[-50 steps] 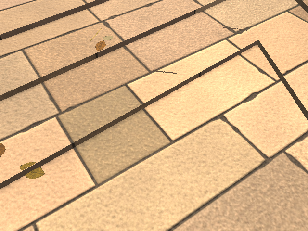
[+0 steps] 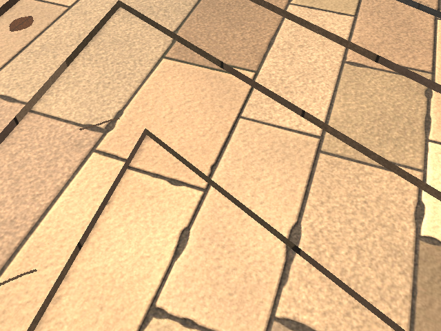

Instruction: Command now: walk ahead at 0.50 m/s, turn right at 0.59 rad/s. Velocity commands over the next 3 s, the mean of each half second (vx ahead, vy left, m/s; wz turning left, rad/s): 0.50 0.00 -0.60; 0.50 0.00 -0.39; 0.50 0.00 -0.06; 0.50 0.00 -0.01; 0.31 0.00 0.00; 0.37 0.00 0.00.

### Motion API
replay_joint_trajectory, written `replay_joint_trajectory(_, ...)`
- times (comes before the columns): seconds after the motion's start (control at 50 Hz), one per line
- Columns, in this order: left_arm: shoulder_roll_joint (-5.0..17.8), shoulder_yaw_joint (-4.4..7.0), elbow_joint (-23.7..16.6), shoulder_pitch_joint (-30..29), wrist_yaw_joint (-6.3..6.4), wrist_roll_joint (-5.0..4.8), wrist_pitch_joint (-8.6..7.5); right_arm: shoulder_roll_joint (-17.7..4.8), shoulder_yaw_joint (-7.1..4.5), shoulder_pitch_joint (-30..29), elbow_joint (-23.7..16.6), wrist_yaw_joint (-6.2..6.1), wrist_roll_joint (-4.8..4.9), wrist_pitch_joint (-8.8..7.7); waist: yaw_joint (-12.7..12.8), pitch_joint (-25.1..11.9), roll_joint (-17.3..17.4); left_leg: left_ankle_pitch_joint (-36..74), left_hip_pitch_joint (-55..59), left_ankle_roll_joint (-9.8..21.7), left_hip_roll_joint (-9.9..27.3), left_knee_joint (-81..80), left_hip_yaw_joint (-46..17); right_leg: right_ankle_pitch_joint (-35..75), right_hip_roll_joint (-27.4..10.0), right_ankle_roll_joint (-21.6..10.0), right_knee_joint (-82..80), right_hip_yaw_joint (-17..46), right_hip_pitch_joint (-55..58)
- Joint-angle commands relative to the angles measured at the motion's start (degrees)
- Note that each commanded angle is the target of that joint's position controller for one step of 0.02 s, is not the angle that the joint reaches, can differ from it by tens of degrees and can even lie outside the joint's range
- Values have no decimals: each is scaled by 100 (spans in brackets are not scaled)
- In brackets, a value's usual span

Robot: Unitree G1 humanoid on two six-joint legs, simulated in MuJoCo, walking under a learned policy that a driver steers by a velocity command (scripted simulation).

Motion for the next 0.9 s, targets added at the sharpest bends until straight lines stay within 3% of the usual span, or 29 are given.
replay_joint_trajectory(0.02, 414, 145, -585, -165, -22, -27, -30, -510, -128, 264, -128, 6, -21, -27, -120, -38, 739, 62, 1146, 880, 1684, -1499, -1641, 452, -762, 4, 83, 180, -1428)
replay_joint_trajectory(0.12, 311, 96, -806, -577, -46, 7, 9, -852, -240, 428, 97, 8, -6, -77, -126, -20, 581, 1543, 1307, 931, 1646, -1674, -529, 1528, -871, 155, -868, 110, -1751)
replay_joint_trajectory(0.2, 204, 12, -971, -1326, -203, 10, -56, -1021, -250, 640, 208, -42, 34, 3, -419, 146, 559, 1588, 1475, 708, 1479, -1646, 209, 2583, -769, 107, -2270, -303, -1413)
replay_joint_trajectory(0.28, 227, -18, -1267, -1945, -343, -18, -46, -1258, -296, 1011, 342, -56, 129, 126, -598, 390, 559, 1739, 2119, 610, 1752, -1488, 426, 2232, -640, -32, -2976, -613, -1427)
replay_joint_trajectory(0.3, 275, -2, -1328, -1978, -377, -14, -43, -1315, -312, 1028, 359, -63, 162, 166, -551, 399, 596, 2132, 2282, 562, 1817, -1340, 503, 1943, -572, -113, -3086, -699, -1348)
replay_joint_trajectory(0.34, 474, 95, -1354, -1724, -403, 24, -13, -1500, -363, 987, 336, -103, 198, 237, -286, 146, 805, 4004, 2487, 451, 1839, -629, 731, 1279, -213, -342, -3198, -1026, -700)
replay_joint_trajectory(0.36, 647, 193, -1261, -1245, -397, 32, 3, -1580, -385, 961, 317, -133, 207, 286, 19, -149, 866, 4848, 2482, 388, 1787, 119, 849, 1090, 26, -496, -3316, -1167, -38)
replay_joint_trajectory(0.38, 919, 361, -989, -259, -353, 24, 18, -1521, -354, 885, 283, -166, 218, 322, 549, -632, 732, 4919, 2015, 227, 1598, 1313, 1015, 1486, 266, -720, -3752, -1200, 1334)
replay_joint_trajectory(0.4, 1410, 541, -784, 689, -230, 29, 66, -1226, -233, 971, 149, -180, 72, 289, 895, -1216, 41, 2945, 437, -24, 1364, 3144, 1013, 1756, -505, -1085, -3741, 72, 3257)
replay_joint_trajectory(0.42, 1986, 564, -859, 419, -230, -8, -12, -450, 41, 1459, -225, -63, -91, 99, 126, -1835, -1386, -2414, -2147, -294, 175, 5022, 321, 851, -1911, -2192, -4308, 3372, 5076)
replay_joint_trajectory(0.44, 1429, 415, -951, 735, -238, 21, -58, -993, -49, 743, -282, 30, 126, -124, 673, -2246, -714, -2359, -2768, -213, 243, 5496, -716, 460, -2026, -2153, -4935, 3964, 5202)
replay_joint_trajectory(0.46, 1179, 326, -885, 494, -242, 61, -119, -1149, -89, 273, -444, 64, 290, -211, 662, -1417, -485, -1795, -3103, -121, 472, 5321, -669, 1058, -1847, -1881, -4988, 3094, 4602)
replay_joint_trajectory(0.48, 1042, 274, -923, 115, -236, 27, -143, -1060, -53, 257, -421, 27, 196, -238, 373, -989, 43, -1326, -2787, -107, 713, 4800, -677, 1628, -1603, -1687, -4985, 2445, 3705)
replay_joint_trajectory(0.5, 897, 218, -995, -268, -225, 40, -138, -1087, -83, 275, -371, -10, 53, -209, 132, -663, 150, -1130, -2377, -177, 856, 4355, -644, 2237, -1412, -1573, -5068, 1967, 2883)
replay_joint_trajectory(0.52, 806, 170, -1081, -488, -203, 106, -143, -1117, -117, 387, -371, -5, 20, -135, -70, -547, 50, -1011, -1984, -228, 947, 4163, -678, 2565, -1287, -1545, -5209, 1737, 2328)
replay_joint_trajectory(0.58, 888, 177, -1032, -577, -125, 93, -183, -919, -86, 405, -410, -11, -58, 36, -249, -347, 17, -713, -1665, -461, 869, 3477, -523, 3007, -1097, -1576, -5452, 1342, 1473)
replay_joint_trajectory(0.62, 1006, 209, -947, -454, -49, 78, -174, -760, -21, 4, -533, -22, -90, 69, -150, -181, -26, -28, -1628, -580, 749, 2714, -454, 2945, -895, -1464, -5488, 1040, 1161)
replay_joint_trajectory(0.68, 972, 191, -819, -244, -2, 45, -150, -581, 76, -595, -633, 43, -45, 49, 130, -110, -203, 1196, -1149, -577, 484, 1320, -362, 2365, -619, -1163, -5384, 697, 987)
replay_joint_trajectory(0.74, 940, 165, -594, 129, -27, 35, -161, -673, 70, -893, -718, 122, 57, 8, 329, -69, -323, 1496, -935, -480, 400, 825, -430, 1906, -868, -1075, -5212, 953, 1309)
replay_joint_trajectory(0.8, 916, 154, -487, 231, -32, 43, -129, -876, -10, -881, -798, 166, 52, -23, 275, 28, -437, 826, -918, -227, 361, 478, -441, 1886, -1151, -955, -4822, 1366, 1869)
replay_joint_trajectory(0.84, 884, 138, -483, 107, -26, 63, -78, -980, -95, -314, -674, 151, 19, -48, -67, -98, -537, 523, -190, 9, 193, 147, -217, 2765, -1018, -782, -4258, 1347, 1982)
replay_joint_trajectory(0.86, 707, 73, -516, 76, -28, 85, -73, -1139, -180, 325, -545, 133, -39, -73, -376, -535, -428, 718, 757, 208, 374, 153, -333, 3335, -689, -599, -3354, 1073, 1820)
replay_joint_trajectory(0.88, 413, -48, -646, 228, -8, 185, -85, -1517, -262, 1290, -446, 106, -124, -87, -647, -1453, 351, 1138, 2424, 647, 1432, 343, -1535, 2152, -246, -320, -1535, 648, 856)
replay_joint_trajectory(0.9, 157, -114, -596, 1101, -6, -16, -160, -1826, -368, 1773, -159, 176, -100, -20, -325, -1945, 2250, -365, 3837, 1577, 2484, -568, -4345, -961, 510, 71, 221, 286, -1072)
Next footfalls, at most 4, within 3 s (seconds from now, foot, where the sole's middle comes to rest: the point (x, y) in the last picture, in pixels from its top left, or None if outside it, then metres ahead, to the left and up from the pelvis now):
0.40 right None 0.34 -0.19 -0.77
0.86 left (257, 272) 0.67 -0.09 -0.77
1.38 right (360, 230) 0.81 -0.44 -0.73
1.92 left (315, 152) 1.15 -0.34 -0.73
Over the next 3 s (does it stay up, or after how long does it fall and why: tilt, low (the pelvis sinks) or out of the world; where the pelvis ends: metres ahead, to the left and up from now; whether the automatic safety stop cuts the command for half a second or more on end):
stays up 1.29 -0.51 0.10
